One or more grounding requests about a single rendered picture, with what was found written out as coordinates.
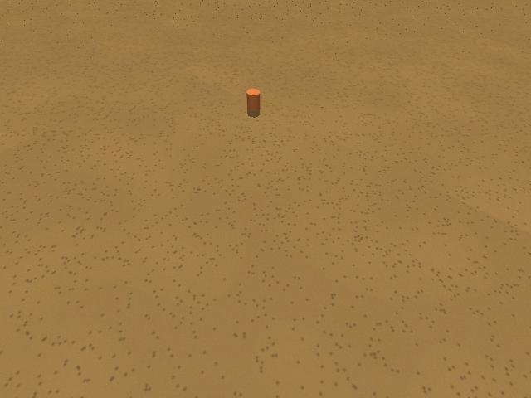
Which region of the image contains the can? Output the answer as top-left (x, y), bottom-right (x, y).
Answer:
top-left (246, 89), bottom-right (260, 111)

